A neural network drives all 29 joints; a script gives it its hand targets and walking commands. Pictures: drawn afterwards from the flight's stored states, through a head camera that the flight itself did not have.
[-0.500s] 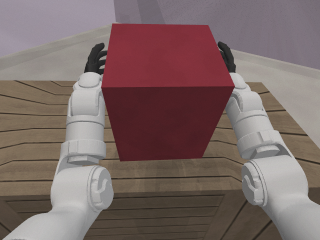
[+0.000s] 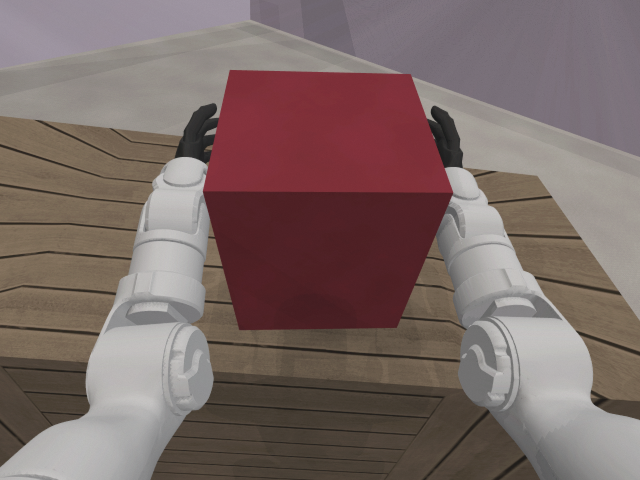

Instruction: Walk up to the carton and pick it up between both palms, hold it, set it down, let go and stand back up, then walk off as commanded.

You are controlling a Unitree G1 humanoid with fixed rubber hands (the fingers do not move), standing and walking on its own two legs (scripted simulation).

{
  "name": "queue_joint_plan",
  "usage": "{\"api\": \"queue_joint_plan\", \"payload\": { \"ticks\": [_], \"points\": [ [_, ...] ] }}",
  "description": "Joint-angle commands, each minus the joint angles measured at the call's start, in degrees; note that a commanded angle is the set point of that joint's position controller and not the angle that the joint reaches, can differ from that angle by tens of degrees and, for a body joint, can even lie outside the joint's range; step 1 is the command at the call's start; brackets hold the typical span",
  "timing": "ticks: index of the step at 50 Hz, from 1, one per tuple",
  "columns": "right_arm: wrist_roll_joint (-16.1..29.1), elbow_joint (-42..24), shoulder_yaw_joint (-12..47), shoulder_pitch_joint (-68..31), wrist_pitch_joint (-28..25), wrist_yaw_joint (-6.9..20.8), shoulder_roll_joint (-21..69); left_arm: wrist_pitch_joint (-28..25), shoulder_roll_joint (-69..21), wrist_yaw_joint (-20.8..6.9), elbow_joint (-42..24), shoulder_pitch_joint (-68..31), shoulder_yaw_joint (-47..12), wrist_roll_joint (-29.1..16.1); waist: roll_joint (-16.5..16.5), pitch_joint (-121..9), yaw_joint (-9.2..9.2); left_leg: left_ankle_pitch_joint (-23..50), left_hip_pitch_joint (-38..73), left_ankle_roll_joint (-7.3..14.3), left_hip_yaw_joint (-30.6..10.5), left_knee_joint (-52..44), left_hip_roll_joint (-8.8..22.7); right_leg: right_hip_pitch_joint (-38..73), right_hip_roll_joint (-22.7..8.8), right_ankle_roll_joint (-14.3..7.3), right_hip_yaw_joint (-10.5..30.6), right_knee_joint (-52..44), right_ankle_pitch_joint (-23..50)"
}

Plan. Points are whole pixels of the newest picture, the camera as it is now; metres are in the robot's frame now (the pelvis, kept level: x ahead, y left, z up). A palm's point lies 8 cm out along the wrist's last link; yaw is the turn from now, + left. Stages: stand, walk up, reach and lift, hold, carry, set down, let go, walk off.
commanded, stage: set down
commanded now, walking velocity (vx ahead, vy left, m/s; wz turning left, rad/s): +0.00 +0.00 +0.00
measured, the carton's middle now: (320, 209) +0.39 -0.01 +0.17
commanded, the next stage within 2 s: none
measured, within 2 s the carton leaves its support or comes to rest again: rests again in 2.00 s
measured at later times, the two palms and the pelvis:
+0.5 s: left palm (216, 180) +0.45 +0.12 +0.17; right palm (447, 201) +0.40 -0.18 +0.18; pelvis +0.00 +0.02 +0.00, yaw -3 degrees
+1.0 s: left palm (227, 191) +0.46 +0.10 +0.14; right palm (445, 217) +0.41 -0.19 +0.15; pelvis +0.02 +0.02 +0.00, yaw -4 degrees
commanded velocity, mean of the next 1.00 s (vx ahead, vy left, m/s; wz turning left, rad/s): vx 0.00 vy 0.00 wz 0.00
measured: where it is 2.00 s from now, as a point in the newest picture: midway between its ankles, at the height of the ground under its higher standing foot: outside the picture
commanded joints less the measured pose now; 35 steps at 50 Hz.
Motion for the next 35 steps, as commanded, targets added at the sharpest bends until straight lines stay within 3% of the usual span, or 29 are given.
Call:
{"api": "queue_joint_plan", "payload": {
  "ticks": [1, 4, 5, 7, 8, 13, 15, 17, 21, 27, 28, 31, 33, 35],
  "points": [
    [3.4, -12.6, 14.2, -40.8, -4.1, 4.9, 27.9, -3.9, -34.6, -8.0, -11.2, -44.2, -18.2, -6.1, 11.2, -27.2, -3.5, 25.8, 11.6, -4.2, 5.4, 2.2, -2.7, 8.0, 1.5, 4.1, -4.7, 3.0, 27.0],
    [1.9, -13.2, 14.3, -40.0, -3.8, 5.0, 29.1, -4.3, -32.2, -8.7, -7.5, -41.9, -15.1, -4.6, 8.3, -25.2, -2.45, 20.3, 6.6, -3.1, 6.5, 0.8, -3.4, 11.0, 0.8, 4.8, -4.2, 4.1, 29.0],
    [2.6, -13.2, 14.9, -39.5, -3.9, 5.1, 29.8, -4.3, -32.8, -8.9, -7.1, -40.3, -14.1, -4.2, 9.3, -23.8, -2.19, 20.5, 6.8, -2.9, 6.6, 0.5, -3.2, 11.1, 0.6, 4.6, -4.2, 4.1, 28.5],
    [3.2, -17.2, 16.5, -41.3, -4.0, 5.3, 30.1, -3.5, -31.8, -9.4, -4.1, -35.8, -11.2, -2.9, 7.2, -23.5, -0.09, 19.6, 4.9, -2.1, 7.1, -0.1, -3.7, 13.5, 0.5, 5.1, -3.6, 4.7, 31.1],
    [3.6, -16.9, 16.9, -40.8, -3.9, 5.6, 30.7, -4.1, -31.7, -9.5, -5.4, -37.2, -11.8, -3.1, 6.0, -24.4, -0.79, 19.0, 4.9, -1.9, 6.8, -0.3, -3.7, 13.4, 0.6, 5.6, -3.7, 5.1, 32.5],
    [0.8, -17.6, 14.9, -41.2, -4.1, 6.8, 29.4, -4.8, -29.9, -9.9, -1.8, -37.3, -7.1, -1.1, 2.9, -21.9, 0.77, 13.2, 3.2, -0.8, 7.4, -2.3, -2.8, 10.3, 1.3, 5.2, -4.7, 3.9, 22.2],
    [0.0, -17.3, 14.1, -41.4, -4.6, 7.6, 29.3, -5.8, -30.2, -9.4, -1.6, -38.6, -7.2, -1.2, 3.2, -24.4, 0.91, 13.8, 4.5, -1.1, 7.4, -2.1, -2.2, 8.5, 1.5, 4.4, -5.2, 3.3, 20.2],
    [-1.1, -17.0, 13.1, -41.7, -5.9, 8.5, 29.5, -7.8, -31.3, -8.0, -4.5, -42.2, -10.0, -2.8, 4.6, -28.3, 0.2, 17.5, 7.8, -2.3, 7.4, -0.7, -1.6, 5.7, 2.1, 3.7, -6.2, 3.3, 19.0],
    [-3.2, -16.2, 12.9, -38.8, -7.3, 9.2, 27.9, -9.5, -33.1, -6.3, -3.7, -40.6, -12.7, -3.8, 7.0, -32.8, -0.82, 25.2, 12.6, -4.1, 6.7, 2.1, -0.2, 0.8, 2.9, 2.4, -6.5, 3.3, 19.0],
    [-5.7, -11.0, 8.3, -36.5, -7.7, 9.5, 26.9, -9.4, -32.4, -6.7, -0.3, -39.0, -11.2, -2.3, 8.8, -28.3, -0.81, 21.7, 11.8, -4.0, 7.7, 1.4, -0.6, 1.6, 2.1, 2.4, -6.1, 2.2, 17.1],
    [-5.9, -11.4, 8.0, -36.4, -8.2, 9.2, 27.7, -10.0, -33.1, -6.4, -2.7, -40.8, -13.2, -3.3, 9.3, -30.9, -2.07, 23.5, 12.2, -4.4, 7.8, 2.2, -0.6, 2.9, 1.9, 2.6, -6.3, 3.0, 20.9],
    [-5.7, -11.3, 8.6, -37.1, -9.3, 9.3, 28.9, -10.9, -33.8, -5.9, -4.1, -42.3, -14.7, -3.4, 12.2, -32.7, -1.76, 28.4, 13.5, -5.1, 7.2, 3.6, -0.6, 2.5, 1.7, 2.8, -6.2, 3.6, 24.6],
    [-6.1, -11.2, 9.5, -37.0, -9.3, 8.9, 29.6, -11.0, -34.1, -6.3, -4.6, -42.6, -14.2, -2.7, 11.3, -31.0, -1.67, 28.7, 10.4, -4.9, 7.2, 3.6, -1.0, 4.6, 1.3, 3.3, -6.0, 4.6, 28.9],
    [-5.9, -10.4, 10.4, -35.3, -8.7, 8.6, 29.8, -10.5, -31.7, -7.2, -2.8, -39.6, -11.5, -1.5, 9.8, -27.8, -0.68, 24.0, 4.8, -3.9, 8.0, 2.0, -2.1, 10.6, 0.3, 4.1, -4.5, 5.9, 34.5]
  ]
}}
